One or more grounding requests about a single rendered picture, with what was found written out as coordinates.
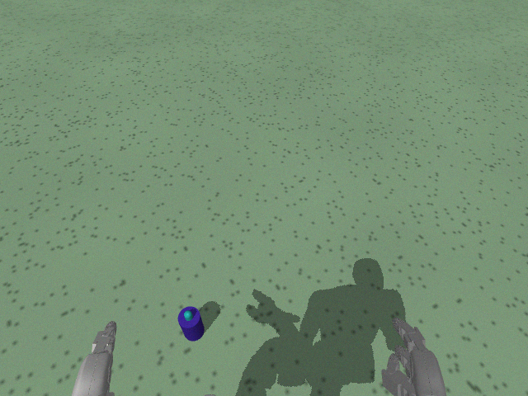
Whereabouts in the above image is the right robot hand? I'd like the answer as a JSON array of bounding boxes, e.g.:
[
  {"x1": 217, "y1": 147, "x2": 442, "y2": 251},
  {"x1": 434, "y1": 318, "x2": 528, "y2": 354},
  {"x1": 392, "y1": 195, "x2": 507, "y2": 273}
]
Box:
[{"x1": 381, "y1": 318, "x2": 446, "y2": 396}]

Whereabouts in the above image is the bottle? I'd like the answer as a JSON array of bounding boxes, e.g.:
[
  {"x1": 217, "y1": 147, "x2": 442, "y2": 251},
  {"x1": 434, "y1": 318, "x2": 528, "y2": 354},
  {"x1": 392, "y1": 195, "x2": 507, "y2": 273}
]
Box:
[{"x1": 178, "y1": 306, "x2": 205, "y2": 342}]

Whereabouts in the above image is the left robot hand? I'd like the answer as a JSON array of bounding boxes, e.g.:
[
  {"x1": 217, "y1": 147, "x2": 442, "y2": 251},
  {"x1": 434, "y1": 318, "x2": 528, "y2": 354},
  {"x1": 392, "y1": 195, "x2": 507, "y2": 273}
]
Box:
[{"x1": 72, "y1": 321, "x2": 116, "y2": 396}]

